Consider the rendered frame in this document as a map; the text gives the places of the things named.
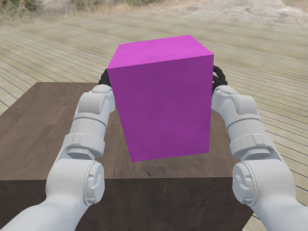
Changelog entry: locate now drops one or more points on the robot right upper arm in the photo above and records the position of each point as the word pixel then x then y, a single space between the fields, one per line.
pixel 268 188

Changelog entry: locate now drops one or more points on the left robot forearm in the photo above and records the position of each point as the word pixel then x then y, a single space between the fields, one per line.
pixel 85 140

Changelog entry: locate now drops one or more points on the left robot hand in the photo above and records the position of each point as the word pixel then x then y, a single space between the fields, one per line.
pixel 105 80

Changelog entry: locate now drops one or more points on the right robot hand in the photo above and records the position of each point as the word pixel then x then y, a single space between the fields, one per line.
pixel 218 81

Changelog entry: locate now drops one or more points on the robot left upper arm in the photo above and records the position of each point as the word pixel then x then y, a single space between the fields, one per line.
pixel 73 185

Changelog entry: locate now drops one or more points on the pedestal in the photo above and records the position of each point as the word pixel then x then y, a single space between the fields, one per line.
pixel 183 193

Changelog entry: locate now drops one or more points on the right robot forearm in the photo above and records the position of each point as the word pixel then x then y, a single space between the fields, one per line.
pixel 247 134

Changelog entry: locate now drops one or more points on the carton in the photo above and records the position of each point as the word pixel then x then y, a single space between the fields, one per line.
pixel 163 93

